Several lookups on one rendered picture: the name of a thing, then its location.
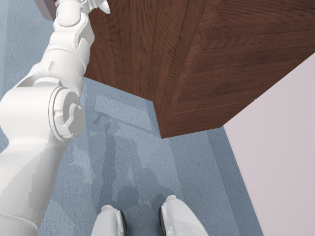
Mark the right robot thigh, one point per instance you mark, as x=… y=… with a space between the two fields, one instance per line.
x=179 y=216

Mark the handle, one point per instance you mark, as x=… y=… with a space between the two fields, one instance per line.
x=47 y=8

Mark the robot left upper arm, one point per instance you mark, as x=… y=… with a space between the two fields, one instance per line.
x=39 y=122

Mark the cupboard door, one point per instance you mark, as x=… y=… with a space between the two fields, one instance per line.
x=142 y=45

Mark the robot left hand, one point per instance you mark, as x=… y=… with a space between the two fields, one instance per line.
x=89 y=5

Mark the robot left forearm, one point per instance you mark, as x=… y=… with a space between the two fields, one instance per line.
x=65 y=60

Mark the robot right shin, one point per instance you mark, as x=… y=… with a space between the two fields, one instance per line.
x=169 y=231

